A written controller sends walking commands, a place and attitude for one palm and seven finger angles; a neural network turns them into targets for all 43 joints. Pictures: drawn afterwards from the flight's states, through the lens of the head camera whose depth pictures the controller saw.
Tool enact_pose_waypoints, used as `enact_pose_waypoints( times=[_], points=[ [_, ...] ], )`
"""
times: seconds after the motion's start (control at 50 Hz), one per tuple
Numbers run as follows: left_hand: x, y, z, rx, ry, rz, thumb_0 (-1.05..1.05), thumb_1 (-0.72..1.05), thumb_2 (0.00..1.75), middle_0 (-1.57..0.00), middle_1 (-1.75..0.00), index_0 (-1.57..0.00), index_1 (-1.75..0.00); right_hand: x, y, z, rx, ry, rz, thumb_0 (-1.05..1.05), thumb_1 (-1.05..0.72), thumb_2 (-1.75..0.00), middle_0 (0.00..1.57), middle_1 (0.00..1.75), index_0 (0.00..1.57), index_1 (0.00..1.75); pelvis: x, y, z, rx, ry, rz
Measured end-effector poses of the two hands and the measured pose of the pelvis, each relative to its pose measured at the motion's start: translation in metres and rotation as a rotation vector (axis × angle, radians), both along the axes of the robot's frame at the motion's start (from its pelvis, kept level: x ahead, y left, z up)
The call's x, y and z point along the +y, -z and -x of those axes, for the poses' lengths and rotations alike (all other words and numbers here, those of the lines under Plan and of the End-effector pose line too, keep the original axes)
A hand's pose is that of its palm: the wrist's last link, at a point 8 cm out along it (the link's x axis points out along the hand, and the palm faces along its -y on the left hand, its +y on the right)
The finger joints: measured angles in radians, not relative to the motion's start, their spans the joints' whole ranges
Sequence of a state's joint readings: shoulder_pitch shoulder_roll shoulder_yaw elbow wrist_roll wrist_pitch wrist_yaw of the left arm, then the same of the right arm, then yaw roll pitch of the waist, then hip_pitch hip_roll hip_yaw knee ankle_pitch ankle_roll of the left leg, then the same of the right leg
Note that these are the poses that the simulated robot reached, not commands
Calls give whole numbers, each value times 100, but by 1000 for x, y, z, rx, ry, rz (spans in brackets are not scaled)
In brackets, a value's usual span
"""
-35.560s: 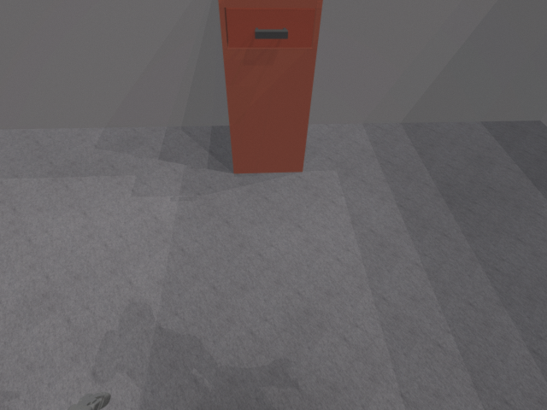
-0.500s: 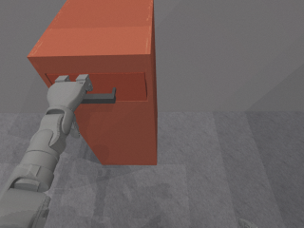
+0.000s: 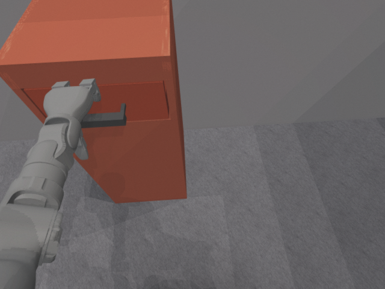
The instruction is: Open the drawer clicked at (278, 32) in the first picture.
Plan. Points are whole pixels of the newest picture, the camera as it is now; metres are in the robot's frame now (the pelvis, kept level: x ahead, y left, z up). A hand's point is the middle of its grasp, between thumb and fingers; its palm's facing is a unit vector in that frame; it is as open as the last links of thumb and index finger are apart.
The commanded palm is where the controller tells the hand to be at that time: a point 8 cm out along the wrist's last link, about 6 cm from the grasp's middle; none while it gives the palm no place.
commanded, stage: move the hooked fingers above the handle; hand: left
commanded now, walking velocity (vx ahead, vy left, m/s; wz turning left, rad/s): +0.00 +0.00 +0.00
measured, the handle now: (101, 114) +0.53 +0.23 +0.00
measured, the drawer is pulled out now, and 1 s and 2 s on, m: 0.00 0.00 0.00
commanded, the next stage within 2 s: none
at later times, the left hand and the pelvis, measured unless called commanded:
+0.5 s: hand (72, 118) +0.47 +0.26 +0.06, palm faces -0.09 +0.02 -1.00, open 13.8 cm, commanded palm +0.46 +0.24 +0.12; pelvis -0.01 +0.01 +0.00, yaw +0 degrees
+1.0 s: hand (99, 109) +0.49 +0.21 +0.06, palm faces -0.01 +0.01 -1.00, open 13.4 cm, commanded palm +0.47 +0.25 +0.12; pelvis -0.02 +0.01 -0.01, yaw -1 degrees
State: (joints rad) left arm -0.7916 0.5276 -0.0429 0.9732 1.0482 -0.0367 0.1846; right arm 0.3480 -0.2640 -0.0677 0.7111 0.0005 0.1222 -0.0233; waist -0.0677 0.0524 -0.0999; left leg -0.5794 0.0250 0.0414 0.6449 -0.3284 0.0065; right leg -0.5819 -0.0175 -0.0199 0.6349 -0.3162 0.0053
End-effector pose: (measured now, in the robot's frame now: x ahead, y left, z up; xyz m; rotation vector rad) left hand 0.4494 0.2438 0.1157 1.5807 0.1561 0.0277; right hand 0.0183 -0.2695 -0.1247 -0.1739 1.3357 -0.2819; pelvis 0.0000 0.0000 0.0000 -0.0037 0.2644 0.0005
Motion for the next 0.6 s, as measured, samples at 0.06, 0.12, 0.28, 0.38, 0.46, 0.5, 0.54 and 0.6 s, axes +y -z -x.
enact_pose_waypoints(
  times=[0.06,0.12,0.28,0.38,0.46,0.5,0.54,0.6],
  points=[
    [-11,5,-4,34,55,23,0,-49,30,-32,-120,-32,-120,-1,-3,8,19,11,17,0,-91,-90,20,30,20,29,1,0,-1,-1,-3,2],
    [-24,5,-10,15,130,51,0,-49,30,-32,-120,-32,-120,-3,-6,13,24,20,39,0,-91,-90,20,30,20,29,1,1,0,4,-2,5],
    [-25,4,-18,-94,139,42,0,-49,30,-39,-124,-32,-120,-1,-3,20,20,28,40,0,-91,-90,20,30,20,29,5,6,5,38,14,6],
    [-4,2,-12,-83,18,12,0,-49,30,-37,-122,-33,-121,8,2,18,3,35,8,0,-91,-90,20,30,20,29,7,5,8,34,22,4],
    [14,-1,-6,-26,-42,-11,0,-49,30,-35,-121,-33,-121,13,1,15,-9,30,-1,0,-91,-90,20,30,20,29,7,3,10,21,13,6],
    [16,-3,-4,3,-27,-16,0,-49,30,-34,-121,-32,-121,13,-1,14,-10,20,5,0,-91,-90,20,30,20,30,7,2,10,15,5,8],
    [11,-3,-3,24,14,-10,0,-49,30,-33,-121,-32,-121,13,-4,13,-9,8,17,0,-91,-90,20,30,20,30,7,2,10,9,-4,10],
    [-5,-1,-5,31,101,22,0,-49,30,-33,-120,-32,-120,10,-7,12,-7,-5,40,0,-91,-90,20,30,20,30,8,2,10,6,-14,13]
  ],
)
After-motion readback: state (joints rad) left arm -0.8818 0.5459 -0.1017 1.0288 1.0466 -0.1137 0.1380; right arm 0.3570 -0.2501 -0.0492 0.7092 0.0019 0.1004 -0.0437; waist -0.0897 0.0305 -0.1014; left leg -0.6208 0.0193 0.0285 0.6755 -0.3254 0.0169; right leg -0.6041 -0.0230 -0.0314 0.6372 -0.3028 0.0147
